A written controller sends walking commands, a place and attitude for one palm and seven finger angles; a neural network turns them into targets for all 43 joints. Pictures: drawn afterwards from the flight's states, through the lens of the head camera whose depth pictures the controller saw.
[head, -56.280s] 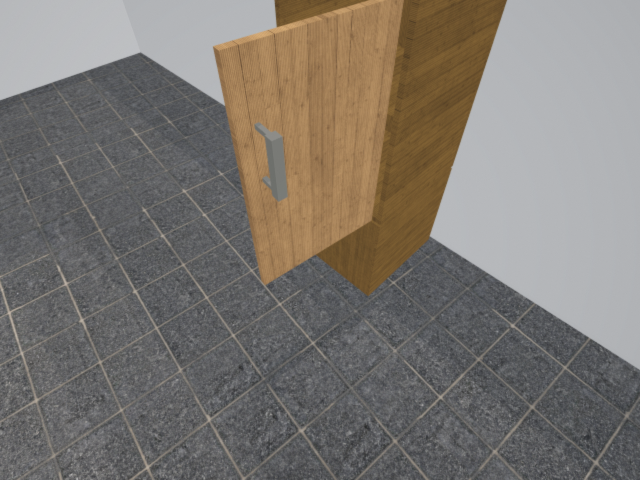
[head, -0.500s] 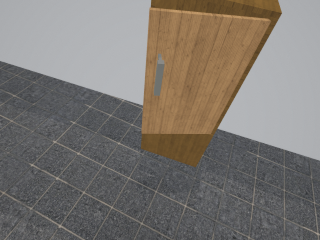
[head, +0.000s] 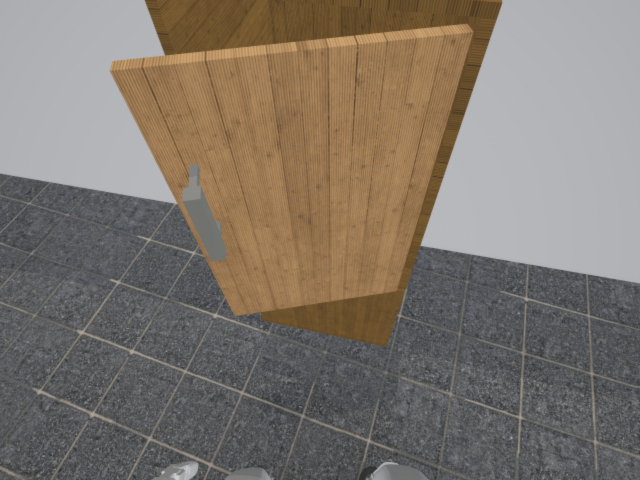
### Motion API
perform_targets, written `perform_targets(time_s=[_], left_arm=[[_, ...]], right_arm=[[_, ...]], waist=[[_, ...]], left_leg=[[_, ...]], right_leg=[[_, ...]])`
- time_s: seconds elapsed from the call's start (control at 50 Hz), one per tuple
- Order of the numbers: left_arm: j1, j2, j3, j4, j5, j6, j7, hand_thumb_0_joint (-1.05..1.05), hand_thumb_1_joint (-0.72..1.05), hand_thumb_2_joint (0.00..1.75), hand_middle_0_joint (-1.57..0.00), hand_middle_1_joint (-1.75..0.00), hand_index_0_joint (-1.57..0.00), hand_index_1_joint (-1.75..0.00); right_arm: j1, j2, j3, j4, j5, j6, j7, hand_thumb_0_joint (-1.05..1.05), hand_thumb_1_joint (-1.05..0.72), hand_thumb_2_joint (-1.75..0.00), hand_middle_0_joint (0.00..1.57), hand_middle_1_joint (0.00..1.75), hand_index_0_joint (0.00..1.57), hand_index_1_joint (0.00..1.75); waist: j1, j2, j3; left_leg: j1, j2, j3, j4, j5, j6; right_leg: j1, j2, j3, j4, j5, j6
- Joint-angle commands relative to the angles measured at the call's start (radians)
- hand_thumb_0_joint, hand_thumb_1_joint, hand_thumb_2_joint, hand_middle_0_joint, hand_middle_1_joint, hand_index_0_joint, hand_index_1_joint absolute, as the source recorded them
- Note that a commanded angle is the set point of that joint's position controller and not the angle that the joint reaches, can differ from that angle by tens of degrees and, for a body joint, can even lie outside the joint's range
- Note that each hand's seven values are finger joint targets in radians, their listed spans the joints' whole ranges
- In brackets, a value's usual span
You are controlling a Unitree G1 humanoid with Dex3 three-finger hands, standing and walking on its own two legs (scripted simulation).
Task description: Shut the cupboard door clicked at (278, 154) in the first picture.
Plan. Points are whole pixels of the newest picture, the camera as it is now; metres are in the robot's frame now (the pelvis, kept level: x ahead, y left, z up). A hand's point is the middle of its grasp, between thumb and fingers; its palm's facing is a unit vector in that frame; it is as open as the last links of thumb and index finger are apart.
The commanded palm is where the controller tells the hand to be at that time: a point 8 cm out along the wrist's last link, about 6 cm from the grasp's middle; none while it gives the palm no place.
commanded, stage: come to a stop and stand still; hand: left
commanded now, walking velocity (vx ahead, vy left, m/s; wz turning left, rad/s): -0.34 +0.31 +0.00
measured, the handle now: (206, 215) +0.44 +0.16 +0.05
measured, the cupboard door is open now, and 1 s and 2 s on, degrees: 22 22 22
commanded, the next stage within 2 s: look again from close up in 1.18 s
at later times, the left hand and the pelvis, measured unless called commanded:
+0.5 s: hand out of the picture +0.03 +0.26 -0.18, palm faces +0.11 -0.97 -0.22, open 7.4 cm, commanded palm none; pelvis +0.00 +0.05 +0.00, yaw +3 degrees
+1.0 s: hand out of the picture +0.00 +0.19 -0.17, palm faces +0.03 -0.98 -0.20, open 7.2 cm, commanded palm none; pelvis -0.03 +0.02 +0.01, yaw +1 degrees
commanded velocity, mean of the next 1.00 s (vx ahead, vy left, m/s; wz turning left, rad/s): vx -0.03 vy -0.03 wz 0.00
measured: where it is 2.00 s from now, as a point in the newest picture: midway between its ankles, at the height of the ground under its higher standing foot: outside the picture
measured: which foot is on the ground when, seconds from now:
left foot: up 0.00-0.38, down 0.40-1.00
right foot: down 0.00-0.40, up 0.42-0.76, down 0.78-1.00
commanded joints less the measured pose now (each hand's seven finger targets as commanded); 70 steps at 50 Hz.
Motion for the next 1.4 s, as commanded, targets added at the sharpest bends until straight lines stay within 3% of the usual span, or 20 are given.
perform_targets(time_s=[0.0, 0.1, 0.22, 0.32, 0.34, 0.36, 0.38, 0.42, 0.44, 0.54, 0.62, 0.72, 0.78, 0.88, 1.0, 1.24, 1.26, 1.28, 1.3, 1.38], left_arm=[[0.074, 0.175, 0.032, -0.032, 0.005, 0.0, 0.033, 0.0, 0.9, 0.9, -0.2, -0.3, -0.2, -0.3], [0.123, 0.184, 0.055, -0.027, 0.006, 0.017, 0.044, 0.0, 0.9, 0.9, -0.2, -0.3, -0.2, -0.3], [0.079, 0.214, 0.065, -0.068, 0.016, 0.032, 0.043, 0.0, 0.9, 0.9, -0.2, -0.3, -0.2, -0.3], [0.076, 0.229, 0.065, -0.07, 0.011, 0.046, 0.032, 0.0, 0.9, 0.9, -0.2, -0.3, -0.2, -0.3], [0.091, 0.201, 0.057, -0.071, 0.003, 0.051, 0.031, 0.0, 0.9, 0.9, -0.2, -0.3, -0.2, -0.3], [0.136, 0.144, 0.044, -0.078, -0.005, 0.059, 0.028, 0.0, 0.9, 0.9, -0.2, -0.3, -0.2, -0.3], [0.116, 0.13, 0.035, -0.085, -0.007, 0.068, 0.032, 0.0, 0.9, 0.9, -0.2, -0.3, -0.2, -0.3], [0.115, 0.138, 0.04, -0.078, -0.002, 0.078, 0.023, 0.0, 0.9, 0.9, -0.2, -0.3, -0.2, -0.3], [0.136, 0.138, 0.045, -0.052, 0.001, 0.084, 0.019, 0.0, 0.9, 0.9, -0.2, -0.3, -0.2, -0.3], [0.139, 0.142, 0.046, -0.031, -0.005, 0.082, -0.002, 0.0, 0.9, 0.9, -0.2, -0.3, -0.2, -0.3], [0.083, 0.114, 0.034, -0.044, -0.002, 0.078, -0.008, 0.0, 0.9, 0.9, -0.2, -0.3, -0.2, -0.3], [0.208, 0.11, 0.032, 0.013, -0.005, 0.061, -0.001, 0.0, 0.9, 0.9, -0.2, -0.3, -0.2, -0.3], [0.182, 0.206, 0.035, 0.024, 0.0, 0.043, 0.012, 0.0, 0.9, 0.9, -0.2, -0.3, -0.2, -0.3], [0.14, 0.133, 0.007, 0.051, -0.015, 0.02, 0.021, 0.0, 0.9, 0.9, -0.2, -0.3, -0.2, -0.3], [0.173, 0.113, 0.003, 0.086, -0.015, 0.036, 0.026, 0.0, 0.9, 0.9, -0.2, -0.3, -0.2, -0.3], [0.202, 0.082, -0.003, 0.104, -0.014, 0.029, 0.029, 0.0, 0.9, 0.9, -0.2, -0.3, -0.2, -0.3], [0.306, 0.101, -0.006, 0.12, 0.008, -0.019, 0.07, 0.0, 0.9, 0.9, -0.2, -0.3, -0.2, -0.3], [0.248, 0.151, -0.001, 0.071, 0.0, -0.026, 0.064, 0.0, 0.9, 0.9, -0.2, -0.3, -0.2, -0.3], [0.221, 0.151, 0.002, 0.055, -0.002, -0.03, 0.056, 0.0, 0.9, 0.9, -0.2, -0.3, -0.2, -0.3], [0.224, 0.09, -0.008, 0.043, -0.003, -0.014, 0.05, 0.0, 0.9, 0.9, -0.2, -0.3, -0.2, -0.3]], right_arm=[[0.098, -0.029, 0.0, -0.03, 0.011, 0.013, -0.008, 0.0, -0.9, -0.9, 0.2, 0.3, 0.2, 0.3], [-0.029, -0.069, -0.019, -0.094, -0.004, 0.038, -0.002, 0.0, -0.9, -0.9, 0.2, 0.3, 0.2, 0.3], [-0.119, -0.079, -0.025, -0.147, -0.002, 0.044, 0.01, 0.0, -0.9, -0.9, 0.2, 0.3, 0.2, 0.3], [-0.05, -0.073, -0.016, -0.135, 0.002, 0.018, 0.01, 0.0, -0.9, -0.9, 0.2, 0.3, 0.2, 0.3], [-0.03, -0.104, -0.019, -0.13, -0.001, 0.006, 0.01, 0.0, -0.9, -0.9, 0.2, 0.3, 0.2, 0.3], [-0.046, -0.189, -0.031, -0.147, -0.01, -0.007, 0.007, 0.0, -0.9, -0.9, 0.2, 0.3, 0.2, 0.3], [-0.082, -0.233, -0.036, -0.168, -0.018, -0.001, -0.004, 0.0, -0.9, -0.9, 0.2, 0.3, 0.2, 0.3], [-0.15, -0.185, -0.013, -0.179, -0.025, -0.01, -0.021, 0.0, -0.9, -0.9, 0.2, 0.3, 0.2, 0.3], [-0.17, -0.181, -0.01, -0.171, -0.026, -0.012, -0.027, 0.0, -0.9, -0.9, 0.2, 0.3, 0.2, 0.3], [-0.115, -0.168, -0.012, -0.144, -0.023, -0.007, -0.033, 0.0, -0.9, -0.9, 0.2, 0.3, 0.2, 0.3], [-0.024, -0.174, -0.03, -0.1, -0.026, -0.006, -0.034, 0.0, -0.9, -0.9, 0.2, 0.3, 0.2, 0.3], [-0.022, -0.153, -0.029, -0.072, -0.011, -0.008, -0.029, 0.0, -0.9, -0.9, 0.2, 0.3, 0.2, 0.3], [-0.058, -0.05, 0.001, -0.082, -0.005, -0.005, -0.014, 0.0, -0.9, -0.9, 0.2, 0.3, 0.2, 0.3], [0.034, -0.056, 0.013, 0.0, -0.009, -0.019, -0.012, 0.0, -0.9, -0.9, 0.2, 0.3, 0.2, 0.3], [0.028, -0.05, 0.022, 0.05, -0.005, -0.019, -0.018, 0.0, -0.9, -0.9, 0.2, 0.3, 0.2, 0.3], [0.045, -0.037, 0.02, 0.06, -0.005, -0.019, -0.02, 0.0, -0.9, -0.9, 0.2, 0.3, 0.2, 0.3], [-0.075, -0.049, 0.024, -0.01, 0.0, -0.049, -0.006, 0.0, -0.9, -0.9, 0.2, 0.3, 0.2, 0.3], [-0.008, 0.006, 0.028, -0.043, -0.002, -0.04, 0.001, 0.0, -0.9, -0.9, 0.2, 0.3, 0.2, 0.3], [-0.02, 0.01, 0.027, -0.038, -0.014, -0.037, 0.003, 0.0, -0.9, -0.9, 0.2, 0.3, 0.2, 0.3], [0.036, -0.037, 0.023, -0.044, -0.009, -0.049, 0.0, 0.0, -0.9, -0.9, 0.2, 0.3, 0.2, 0.3]], waist=[[0.027, -0.103, -0.235], [0.073, -0.144, -0.213], [0.063, -0.19, -0.178], [0.029, -0.205, -0.218], [0.025, -0.126, -0.239], [0.042, 0.136, -0.244], [0.031, 0.224, -0.185], [0.065, 0.078, -0.101], [0.076, 0.183, -0.114], [0.052, 0.121, -0.132], [0.011, 0.109, -0.122], [0.059, 0.072, -0.171], [0.053, -0.192, -0.077], [0.024, -0.15, -0.101], [0.052, 0.004, 0.015], [0.044, -0.054, -0.029], [0.098, -0.039, -0.039], [0.022, -0.05, -0.093], [0.039, 0.025, -0.083], [0.03, -0.045, -0.086]], left_leg=[[0.005, -0.033, -0.03, -0.067, 0.047, -0.016], [-0.129, -0.076, -0.063, -0.029, 0.054, -0.034], [-0.081, -0.078, -0.061, -0.138, 0.058, -0.03], [0.153, -0.092, -0.003, -0.588, 0.29, -0.013], [0.262, -0.039, -0.036, -0.7, 0.413, -0.001], [0.285, 0.168, -0.266, -0.765, 0.631, 0.065], [0.155, 0.287, -0.349, -0.793, 0.797, 0.169], [0.033, 0.238, -0.253, -0.81, 0.712, 0.211], [0.078, 0.204, -0.234, -0.789, 0.733, 0.192], [0.189, 0.187, -0.207, -0.788, 0.573, 0.185], [0.238, 0.209, -0.26, -0.795, 0.547, 0.193], [0.134, 0.115, -0.186, -0.7, 0.494, 0.117], [0.016, -0.058, 0.004, -0.541, 0.133, 0.006], [0.148, -0.017, -0.037, -0.648, 0.472, 0.01], [0.152, 0.007, -0.061, -0.72, 0.462, 0.02], [0.191, 0.001, -0.057, -0.727, 0.427, 0.02], [0.116, -0.008, -0.011, -0.483, 0.443, 0.004], [0.09, -0.04, -0.027, -0.512, 0.222, 0.02], [0.124, -0.045, -0.015, -0.546, 0.255, 0.02], [0.113, -0.014, -0.062, -0.598, 0.385, 0.042]], right_leg=[[0.185, -0.286, 0.174, -0.164, 0.834, -0.13], [0.267, -0.343, 0.23, -0.17, 0.837, -0.181], [0.186, -0.333, 0.197, -0.179, 0.66, -0.182], [0.141, -0.242, 0.16, -0.08, 0.401, -0.09], [0.079, -0.185, 0.121, -0.012, 0.244, -0.032], [-0.026, -0.062, 0.042, 0.094, -0.1, 0.042], [-0.028, -0.005, 0.068, 0.237, -0.375, 0.066], [-0.001, -0.012, 0.128, 0.358, -0.316, 0.059], [-0.031, -0.001, 0.145, 0.405, -0.279, 0.067], [-0.048, 0.011, 0.13, 0.369, -0.247, 0.069], [-0.02, 0.005, 0.101, 0.205, -0.278, 0.06], [0.269, 0.015, 0.084, -0.204, -0.008, 0.036], [0.185, -0.242, 0.318, -0.346, -0.038, -0.098], [0.207, -0.122, 0.167, -0.196, 0.292, -0.051], [0.17, -0.069, 0.157, -0.261, 0.038, -0.004], [0.168, -0.07, 0.167, -0.28, 0.009, -0.003], [0.157, -0.147, 0.238, -0.246, 0.536, 0.042], [0.181, -0.181, 0.232, -0.214, 0.433, -0.003], [0.16, -0.181, 0.227, -0.2, 0.413, -0.025], [0.114, -0.06, 0.154, -0.148, 0.0, -0.013]])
